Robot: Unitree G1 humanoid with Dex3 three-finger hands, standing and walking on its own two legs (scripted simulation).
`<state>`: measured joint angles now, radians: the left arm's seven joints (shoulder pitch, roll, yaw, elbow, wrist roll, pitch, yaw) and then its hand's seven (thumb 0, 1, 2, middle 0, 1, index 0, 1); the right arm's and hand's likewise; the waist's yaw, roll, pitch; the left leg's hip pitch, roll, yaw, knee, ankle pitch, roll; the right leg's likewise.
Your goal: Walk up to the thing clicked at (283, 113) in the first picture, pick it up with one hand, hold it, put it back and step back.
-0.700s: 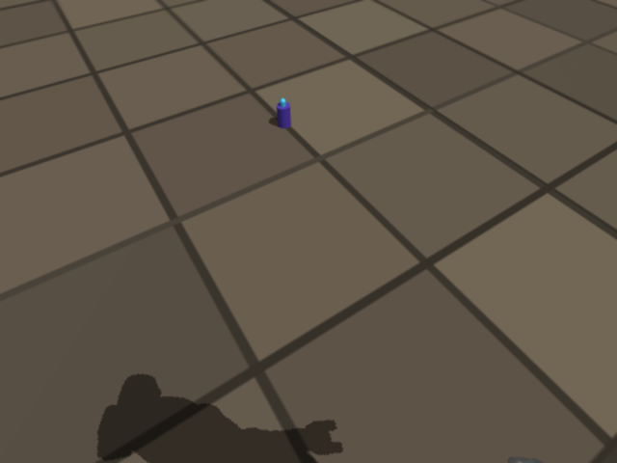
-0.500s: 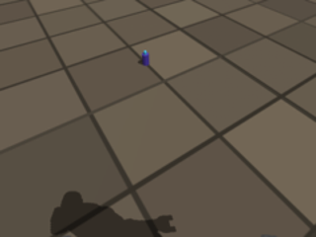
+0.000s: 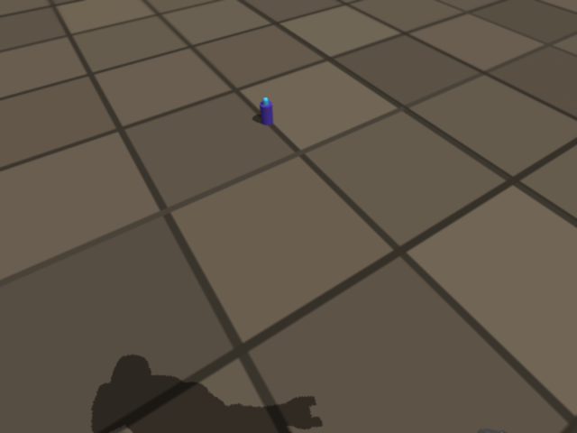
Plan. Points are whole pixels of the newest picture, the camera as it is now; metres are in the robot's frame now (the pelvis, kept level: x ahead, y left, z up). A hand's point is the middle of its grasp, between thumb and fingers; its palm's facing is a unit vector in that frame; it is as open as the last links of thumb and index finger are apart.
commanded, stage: stand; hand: left
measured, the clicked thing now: (266, 110) +1.84 +0.15 -0.70
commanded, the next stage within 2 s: walk up in 0.42 s
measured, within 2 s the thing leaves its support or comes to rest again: neither
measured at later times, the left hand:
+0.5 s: hand out of the picture +0.08 +0.26 -0.15, palm faces -0.02 -0.94 -0.33, open 7.4 cm
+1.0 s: hand (118, 356) +0.26 +0.32 -0.16, palm faces -0.11 -0.94 -0.32, open 7.4 cm
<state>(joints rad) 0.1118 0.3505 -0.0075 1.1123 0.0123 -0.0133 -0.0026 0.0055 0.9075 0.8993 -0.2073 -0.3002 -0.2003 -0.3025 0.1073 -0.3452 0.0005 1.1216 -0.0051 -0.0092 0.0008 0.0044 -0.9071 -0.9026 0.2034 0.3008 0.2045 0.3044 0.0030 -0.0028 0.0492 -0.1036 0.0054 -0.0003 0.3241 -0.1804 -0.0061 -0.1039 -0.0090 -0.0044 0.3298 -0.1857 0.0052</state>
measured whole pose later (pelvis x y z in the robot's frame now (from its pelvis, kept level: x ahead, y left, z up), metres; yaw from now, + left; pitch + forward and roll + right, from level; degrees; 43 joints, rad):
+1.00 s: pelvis +0.17 +0.05 -0.01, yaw -3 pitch -3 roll +1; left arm 0.22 0.47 0.05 0.97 0.02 -0.03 -0.10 0.01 0.91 0.90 -0.21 -0.30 -0.20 -0.30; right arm 0.34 -0.39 -0.07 0.95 -0.01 -0.09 0.05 0.00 -0.90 -0.90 0.21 0.30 0.21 0.30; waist -0.02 -0.08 0.05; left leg 0.01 -0.01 0.13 0.32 -0.29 0.03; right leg -0.55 -0.08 0.04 0.83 -0.19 0.01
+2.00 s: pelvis +0.70 +0.01 -0.01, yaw -4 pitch -2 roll +2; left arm 0.27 0.44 0.05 0.90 0.02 -0.05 -0.10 0.01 0.91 0.90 -0.21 -0.30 -0.20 -0.30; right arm 0.32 -0.41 -0.05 0.85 0.00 -0.09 0.06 0.00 -0.90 -0.90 0.21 0.30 0.21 0.31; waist -0.01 -0.04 0.06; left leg -0.10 0.05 0.14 0.47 -0.32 0.00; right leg -0.50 -0.12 -0.01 0.69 -0.19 -0.01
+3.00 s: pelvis +1.10 -0.06 -0.03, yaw -2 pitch -3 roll +1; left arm 0.24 0.41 0.05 0.87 0.01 -0.09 -0.05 0.01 0.91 0.90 -0.21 -0.30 -0.20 -0.30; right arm 0.32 -0.44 -0.05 0.90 0.00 -0.03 0.03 0.01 -0.91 -0.90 0.20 0.30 0.20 0.30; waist 0.00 0.05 0.09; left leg -0.33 0.05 0.01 1.04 -0.44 0.03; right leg -0.35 -0.05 -0.06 0.64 -0.23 -0.02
